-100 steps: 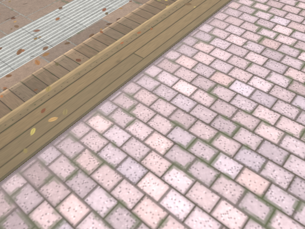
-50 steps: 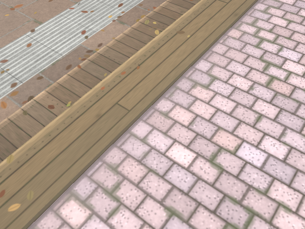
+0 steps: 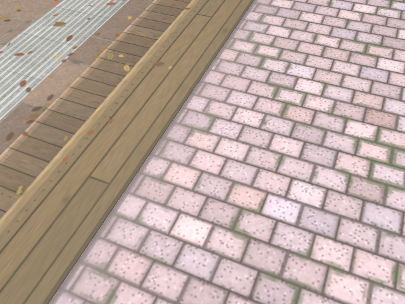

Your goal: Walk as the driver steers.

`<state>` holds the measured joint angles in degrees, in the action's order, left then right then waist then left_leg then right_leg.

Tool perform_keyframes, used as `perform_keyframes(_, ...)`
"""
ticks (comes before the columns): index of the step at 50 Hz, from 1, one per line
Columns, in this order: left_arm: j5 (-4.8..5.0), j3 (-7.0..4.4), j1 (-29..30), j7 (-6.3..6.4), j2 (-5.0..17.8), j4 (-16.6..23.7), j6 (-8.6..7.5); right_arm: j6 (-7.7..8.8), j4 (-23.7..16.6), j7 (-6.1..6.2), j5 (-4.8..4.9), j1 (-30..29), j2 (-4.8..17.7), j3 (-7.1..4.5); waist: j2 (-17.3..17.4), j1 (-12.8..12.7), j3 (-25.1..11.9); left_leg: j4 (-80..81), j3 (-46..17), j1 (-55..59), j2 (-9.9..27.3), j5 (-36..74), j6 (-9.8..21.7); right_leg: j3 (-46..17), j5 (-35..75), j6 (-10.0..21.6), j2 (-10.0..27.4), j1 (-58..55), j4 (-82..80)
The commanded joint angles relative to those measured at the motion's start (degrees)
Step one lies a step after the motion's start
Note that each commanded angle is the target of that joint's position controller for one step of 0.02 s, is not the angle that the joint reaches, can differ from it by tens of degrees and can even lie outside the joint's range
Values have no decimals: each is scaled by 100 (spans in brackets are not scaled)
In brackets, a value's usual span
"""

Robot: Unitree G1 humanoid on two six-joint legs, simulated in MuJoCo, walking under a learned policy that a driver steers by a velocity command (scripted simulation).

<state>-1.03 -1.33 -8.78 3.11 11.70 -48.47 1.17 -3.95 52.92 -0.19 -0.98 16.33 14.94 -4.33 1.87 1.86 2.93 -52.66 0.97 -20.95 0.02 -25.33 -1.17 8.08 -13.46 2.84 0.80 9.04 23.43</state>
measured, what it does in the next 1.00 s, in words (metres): steps on the spot, turning left: left foot, then right foot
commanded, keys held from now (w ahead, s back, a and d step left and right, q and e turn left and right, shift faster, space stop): q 0.66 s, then no key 0.34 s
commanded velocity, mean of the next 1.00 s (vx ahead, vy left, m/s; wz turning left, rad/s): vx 0.00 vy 0.00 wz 0.45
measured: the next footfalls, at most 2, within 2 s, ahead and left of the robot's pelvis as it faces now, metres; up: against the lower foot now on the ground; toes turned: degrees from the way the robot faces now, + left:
left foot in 0.18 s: -0.01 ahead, +0.11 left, +0.00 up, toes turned +9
right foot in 0.76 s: +0.07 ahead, -0.06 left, +0.00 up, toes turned +31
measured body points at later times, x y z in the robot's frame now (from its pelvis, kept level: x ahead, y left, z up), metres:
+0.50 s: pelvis -0.03 +0.04 +0.00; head +0.00 +0.08 +0.45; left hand +0.00 +0.34 -0.13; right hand +0.14 -0.20 -0.10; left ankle -0.04 +0.11 -0.74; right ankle +0.03 -0.11 -0.68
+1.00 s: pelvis -0.01 +0.00 +0.00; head +0.03 -0.01 +0.45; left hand -0.04 +0.29 -0.10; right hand +0.21 -0.20 -0.14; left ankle -0.11 +0.11 -0.70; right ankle +0.04 -0.08 -0.74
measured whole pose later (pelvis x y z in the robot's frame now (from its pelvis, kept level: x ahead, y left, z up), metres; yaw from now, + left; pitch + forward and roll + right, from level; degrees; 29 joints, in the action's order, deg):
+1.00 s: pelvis -0.01 +0.00 +0.00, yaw +29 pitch -1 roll +1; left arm -0.9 -0.3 -11.0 1.5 13.8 -44.6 0.5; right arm -3.8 48.3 -0.3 -0.6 11.4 17.9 -3.5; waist 2.7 -0.3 4.0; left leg -47.8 -8.2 -17.7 -5.1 -25.5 -2.3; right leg -1.5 -11.8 2.6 -1.6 10.8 23.2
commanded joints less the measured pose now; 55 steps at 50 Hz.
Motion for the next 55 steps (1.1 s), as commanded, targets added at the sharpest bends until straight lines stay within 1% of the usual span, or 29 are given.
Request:
perform_keyframes(1, -37, -280, -318, 4, 989, 126, -24, 20, -520, -48, 17, -317, 265, -34, -962, -338, -230, 444, 110, -464, 88, -186, 4, -959, 2204, 1006, 1643, -689, -437)
perform_keyframes(4, -73, -353, -218, -77, 1138, 136, -22, 23, -652, -93, 58, -280, 291, -30, -1041, -298, -367, 913, 289, -4, 56, -215, 159, -884, 2405, 976, 1767, -481, -232)
perform_keyframes(6, -71, -395, -111, -114, 1230, 157, -6, 53, -710, -122, 80, -176, 303, -35, -1036, -197, -445, 1417, 395, 364, 12, 18, 290, -792, 2268, 819, 1801, -313, -4)
perform_keyframes(7, -51, -415, -20, -129, 1265, 167, 16, 88, -696, -126, 80, -34, 276, -29, -938, -58, -477, 1988, 463, 743, -46, 484, 369, -625, 1958, 621, 1739, -95, 245)
perform_keyframes(8, -54, -432, -78, -151, 1250, 126, 37, 153, -685, -104, 58, 80, 357, -44, -644, 52, -479, 2754, 250, 1229, -52, 1177, 459, -388, 1282, 269, 1606, 305, 670)
perform_keyframes(9, -57, -395, -262, -198, 1011, 164, 70, 243, -712, -49, -45, 184, 881, -160, 644, 34, -426, 3707, -1232, 1748, 845, 1702, 695, 161, -131, -184, 1036, 1197, 1996)
perform_keyframes(10, -30, -268, 143, -135, 627, 600, 120, 282, -784, -41, -5, 371, 1718, -345, 1708, 112, -189, 3771, -3200, 1712, 2278, 3920, 1588, 82, -2415, -501, -125, 2530, 2897)
perform_keyframes(11, -49, -273, 406, -73, 798, 610, 180, 268, -665, -11, -12, 672, 1545, -357, 917, 317, -295, 3686, -2979, 1580, 2237, 3903, 2018, -741, -2423, -460, 13, 2446, 3732)
perform_keyframes(12, 34, -303, 259, -93, 870, 522, 191, 244, -724, 35, 31, 307, 1221, -266, 534, 59, -134, 3645, -2406, 1427, 1863, 3412, 1923, -899, -1897, -424, 127, 2483, 3977)
perform_keyframes(13, 85, -322, 149, -129, 926, 428, 143, 204, -851, 68, 49, -208, 999, -193, 358, -146, 11, 3690, -1983, 1293, 1416, 2926, 1626, -989, -1317, -391, 202, 2443, 3822)
perform_keyframes(14, 8, -360, 95, -156, 1039, 396, 108, 191, -962, 95, 86, -504, 887, -151, 459, -233, -17, 3665, -1805, 1402, 1158, 2950, 1443, -992, -982, -384, 188, 2471, 3754)
perform_keyframes(15, -72, -376, -48, -193, 1080, 326, 102, 195, -1018, 96, 98, -568, 805, -124, 472, -243, -190, 3603, -1665, 1523, 1014, 3346, 1416, -951, -778, -416, 125, 2386, 3856)
perform_keyframes(18, -37, -360, -123, -233, 968, 356, 138, 246, -988, 48, 114, -283, 937, -156, 197, -191, -424, 3523, -1726, 1764, 983, 3535, 1429, -991, -623, -524, 54, 2392, 3821)
perform_keyframes(24, -11, -346, 159, -167, 999, 571, 171, 236, -999, 60, 43, -15, 1088, -193, 438, 1, -274, 3524, -2313, 1775, 941, 2728, 1507, -1111, -752, -617, -21, 2511, 3008)
perform_keyframes(31, 57, -291, 278, -128, 1020, 811, 76, 215, -1118, 17, -10, -117, 1220, -247, 422, 15, -432, 3240, -2923, 1482, 849, 3144, 1517, -1221, -950, -478, -236, 1891, 2287)
perform_keyframes(35, 118, -251, -43, -90, 1044, 843, 3, 187, -1148, -10, -3, -365, 1195, -247, 520, -120, -580, 3024, -3128, 1330, 730, 3674, 1294, -1196, -952, -314, -368, 1059, 1409)
perform_keyframes(37, 94, -218, -441, -51, 959, 752, -52, 161, -1145, 15, 64, -598, 1090, -200, 440, -396, -574, 2783, -2985, 922, 429, 3271, 920, -1103, -102, -218, -358, 93, -5)
perform_keyframes(38, 23, -241, -457, -7, 1119, 759, -93, 174, -1150, 40, 98, -526, 909, -137, 79, -353, -568, 2470, -2728, 499, 141, 2328, 611, -1561, 182, -111, 113, -420, -674)
perform_keyframes(39, -52, -247, -226, 26, 1442, 909, -106, 193, -1138, 48, 63, -54, 448, -16, -1174, -41, -692, 1403, -1800, -25, -541, 302, 302, -3037, 384, 191, 1529, -856, -1144)
perform_keyframes(40, -50, -316, -57, -40, 1793, 977, -59, 160, -1111, 114, 9, -70, 896, -137, -1320, -113, -437, 560, -1055, -460, -1134, -923, 244, -3776, 1021, 923, 2060, -133, -1040)
perform_keyframes(41, -14, -271, -179, -96, 1550, 915, -64, 142, -1060, 124, -72, -65, 1048, -175, -968, -81, -354, -150, -1173, -278, -829, -826, 195, -3686, 1292, 1194, 2076, 168, -959)
perform_keyframes(42, 39, -173, 77, -136, 1207, 924, -87, 131, -946, 91, -40, -91, 1002, -175, -718, 26, -158, -415, -1223, -225, -718, -453, 158, -3112, 1287, 1075, 1691, 328, -914)
perform_keyframes(43, 17, -137, 286, -154, 1079, 958, -94, 113, -851, 56, 0, -42, 915, -155, -746, 85, -92, -550, -1165, -164, -705, -166, 78, -2557, 1415, 870, 1287, 352, -852)
perform_keyframes(44, 9, -127, 302, -126, 1074, 945, -112, 95, -801, 12, -2, -15, 862, -135, -964, 82, -185, -589, -1094, -177, -700, 6, 16, -2285, 1682, 771, 1087, 174, -791)
perform_keyframes(46, 8, -105, 66, -124, 1048, 818, -139, 76, -731, -27, 13, -106, 767, -75, -991, -49, -305, -297, -973, -139, -692, 37, -109, -1985, 2391, 760, 936, -175, -624)
perform_keyframes(50, -4, -103, -248, -161, 1100, 568, -131, 30, -645, 8, 65, -450, 551, 82, -1099, -270, -400, 1161, -587, 333, -437, -130, -153, -1958, 2226, 797, 943, -484, -469)
perform_keyframes(52, -40, -137, -361, -195, 1197, 450, -88, 33, -564, 59, 104, -494, 558, 118, -1249, -333, -383, 1892, -348, 654, -393, -40, -63, -2048, 2289, 805, 941, -446, -382)
perform_keyframes(54, -7, -144, -329, -207, 1213, 345, -52, 82, -377, 119, 109, -262, 501, 158, -1118, -150, -379, 3131, -214, 1213, -358, 888, 70, -2026, 2509, 644, 884, -302, -174)
perform_keyframes(55, 7, -134, -360, -204, 1179, 289, -64, 140, -303, 156, 67, -196, 529, 176, -945, -87, -408, 3779, -416, 1721, -193, 1735, 146, -2017, 2491, 436, 863, -37, -98)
